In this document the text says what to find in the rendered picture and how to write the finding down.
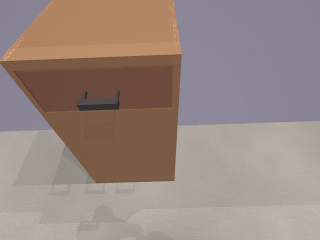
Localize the cabinet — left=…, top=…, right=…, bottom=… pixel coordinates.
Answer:
left=0, top=0, right=182, bottom=183

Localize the handle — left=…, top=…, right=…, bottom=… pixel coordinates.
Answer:
left=77, top=90, right=120, bottom=111

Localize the drawer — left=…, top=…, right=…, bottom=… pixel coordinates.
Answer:
left=16, top=65, right=173, bottom=112

